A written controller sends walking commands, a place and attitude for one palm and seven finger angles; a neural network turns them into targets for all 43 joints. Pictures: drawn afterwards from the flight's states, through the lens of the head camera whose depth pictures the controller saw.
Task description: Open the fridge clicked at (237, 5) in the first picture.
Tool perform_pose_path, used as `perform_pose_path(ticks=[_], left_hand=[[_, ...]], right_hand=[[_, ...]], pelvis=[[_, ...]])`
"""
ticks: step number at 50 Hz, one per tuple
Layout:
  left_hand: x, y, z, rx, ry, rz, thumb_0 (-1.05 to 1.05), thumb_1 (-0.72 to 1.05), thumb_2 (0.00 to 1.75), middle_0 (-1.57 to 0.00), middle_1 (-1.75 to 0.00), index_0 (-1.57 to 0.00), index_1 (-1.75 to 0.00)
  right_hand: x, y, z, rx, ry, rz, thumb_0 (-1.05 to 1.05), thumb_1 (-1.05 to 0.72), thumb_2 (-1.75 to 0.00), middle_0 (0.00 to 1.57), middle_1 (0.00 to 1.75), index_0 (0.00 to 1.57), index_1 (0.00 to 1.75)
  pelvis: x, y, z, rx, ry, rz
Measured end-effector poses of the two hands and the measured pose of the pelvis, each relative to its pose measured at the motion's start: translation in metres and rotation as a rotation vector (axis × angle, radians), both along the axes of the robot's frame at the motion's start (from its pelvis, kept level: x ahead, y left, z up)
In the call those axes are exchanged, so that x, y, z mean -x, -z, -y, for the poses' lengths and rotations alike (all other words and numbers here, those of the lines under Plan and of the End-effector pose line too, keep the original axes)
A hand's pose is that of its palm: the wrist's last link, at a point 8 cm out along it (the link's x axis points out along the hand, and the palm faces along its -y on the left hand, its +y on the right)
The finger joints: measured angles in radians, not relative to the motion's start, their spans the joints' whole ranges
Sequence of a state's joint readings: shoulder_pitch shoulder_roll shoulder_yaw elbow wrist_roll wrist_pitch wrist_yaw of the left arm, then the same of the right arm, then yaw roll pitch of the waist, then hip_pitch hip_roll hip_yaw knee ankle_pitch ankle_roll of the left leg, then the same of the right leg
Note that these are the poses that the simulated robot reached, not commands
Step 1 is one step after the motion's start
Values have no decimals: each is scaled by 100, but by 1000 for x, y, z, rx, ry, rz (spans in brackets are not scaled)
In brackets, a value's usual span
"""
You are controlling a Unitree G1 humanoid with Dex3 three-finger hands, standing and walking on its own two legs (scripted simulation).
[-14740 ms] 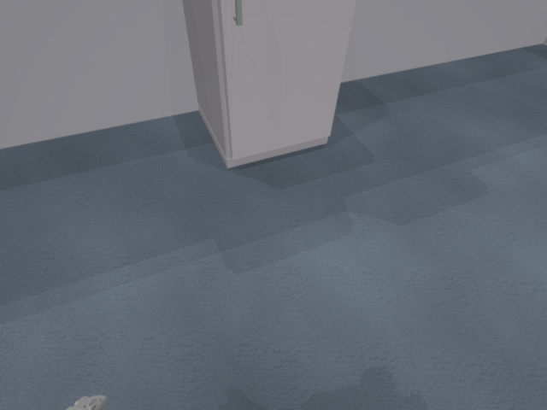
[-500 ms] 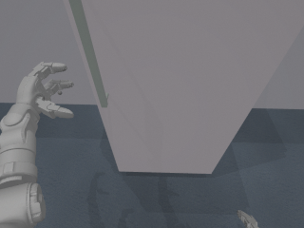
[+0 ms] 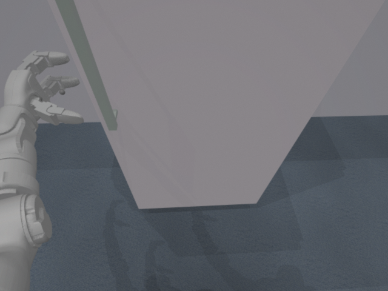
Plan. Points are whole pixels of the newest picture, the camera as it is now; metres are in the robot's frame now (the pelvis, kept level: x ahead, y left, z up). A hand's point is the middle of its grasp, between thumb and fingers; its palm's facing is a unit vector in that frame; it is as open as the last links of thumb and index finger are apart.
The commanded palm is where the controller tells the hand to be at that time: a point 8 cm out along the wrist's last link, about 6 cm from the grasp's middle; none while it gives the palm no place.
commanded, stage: move the hooked fingers beside the handle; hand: left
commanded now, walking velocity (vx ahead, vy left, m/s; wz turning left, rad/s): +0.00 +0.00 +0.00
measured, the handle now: (92, 62) +0.51 +0.19 +0.19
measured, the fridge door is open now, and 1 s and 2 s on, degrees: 0 0 0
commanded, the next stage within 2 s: feel for the door with the fingertips in 0.70 s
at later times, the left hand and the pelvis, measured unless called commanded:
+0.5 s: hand (62, 96) +0.45 +0.25 +0.15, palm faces +0.02 -1.00 +0.01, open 14.0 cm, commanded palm +0.43 +0.29 +0.15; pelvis +0.01 +0.01 +0.00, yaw +1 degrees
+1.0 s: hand (70, 95) +0.45 +0.23 +0.15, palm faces +0.00 -1.00 +0.01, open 14.0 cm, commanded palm +0.43 +0.27 +0.15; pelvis +0.01 +0.00 +0.00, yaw +1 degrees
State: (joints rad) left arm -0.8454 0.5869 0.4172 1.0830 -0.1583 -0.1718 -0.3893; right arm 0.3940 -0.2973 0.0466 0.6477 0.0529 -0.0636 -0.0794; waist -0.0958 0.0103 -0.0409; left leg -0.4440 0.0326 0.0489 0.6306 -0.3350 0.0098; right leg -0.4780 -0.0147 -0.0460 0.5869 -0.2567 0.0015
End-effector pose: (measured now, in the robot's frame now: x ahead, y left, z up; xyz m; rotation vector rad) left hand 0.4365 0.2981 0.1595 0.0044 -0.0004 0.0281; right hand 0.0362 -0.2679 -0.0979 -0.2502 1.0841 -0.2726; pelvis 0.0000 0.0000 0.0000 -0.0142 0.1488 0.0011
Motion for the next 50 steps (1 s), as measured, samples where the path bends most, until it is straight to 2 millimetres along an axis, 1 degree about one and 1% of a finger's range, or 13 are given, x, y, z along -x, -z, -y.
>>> perform_pose_path(ticks=[5, 9, 13, 18, 23, 28, 33, 42, 46, 50], left_hand=[[0, 2, -6, 7, 4, 11, -2, -50, 30, -30, -120, -30, -120], [4, 7, -12, 8, -1, 1, -2, -50, 30, -30, -120, -30, -120], [9, 8, -15, 1, -1, 10, -2, -50, 30, -30, -120, -30, -120], [10, 6, -11, 12, 8, 18, -2, -50, 29, -29, -120, -30, -120], [7, 7, -3, 12, 13, -1, -2, -50, 29, -30, -120, -30, -120], [3, 7, 2, 13, 5, -4, -2, -50, 29, -30, -120, -30, -120], [2, 5, -2, 6, -9, 10, -2, -50, 30, -30, -120, -30, -120], [6, 8, -6, 4, -5, -10, -2, -50, 30, -30, -120, -30, -120], [5, 5, 1, 5, 12, 16, -2, -50, 30, -29, -120, -30, -120], [4, 6, 13, 16, 28, 15, -2, -50, 29, -29, -120, -30, -120]], right_hand=[[7, 0, -2, -7, 22, -26, 1, -91, -90, 20, 30, 20, 30], [4, 0, -4, -11, 21, -30, 1, -91, -90, 20, 30, 20, 30], [-6, -1, -6, -10, 5, -19, 1, -91, -90, 20, 30, 20, 30], [-24, -2, -10, -10, -24, 20, 1, -91, -90, 20, 30, 20, 30], [-42, -4, -15, -16, -50, 67, 1, -91, -90, 20, 30, 20, 30], [-50, -4, -18, -25, -62, 91, 1, -91, -90, 20, 30, 20, 30], [-46, -3, -18, -33, -50, 85, 1, -91, -90, 20, 30, 20, 30], [-27, 1, -11, -21, -35, 15, 1, -91, -90, 20, 30, 20, 30], [-21, 1, -7, -14, -28, 0, 1, -91, -90, 20, 30, 20, 30], [-20, 1, -6, -15, -26, 4, 1, -91, -90, 20, 30, 20, 30]], pelvis=[[-4, 0, -2, 2, 10, -8], [-6, 0, -3, 4, 11, -9], [-7, 0, -5, 7, 3, -7], [-8, 0, -6, 10, -7, -2], [-8, 0, -8, 10, -13, 1], [-7, 1, -7, 9, -12, 0], [-8, 1, -6, 7, -4, -1], [-7, 1, -3, 9, -11, -2], [-7, 1, -3, 9, -12, -2], [-7, 1, -2, 9, -12, 2]])
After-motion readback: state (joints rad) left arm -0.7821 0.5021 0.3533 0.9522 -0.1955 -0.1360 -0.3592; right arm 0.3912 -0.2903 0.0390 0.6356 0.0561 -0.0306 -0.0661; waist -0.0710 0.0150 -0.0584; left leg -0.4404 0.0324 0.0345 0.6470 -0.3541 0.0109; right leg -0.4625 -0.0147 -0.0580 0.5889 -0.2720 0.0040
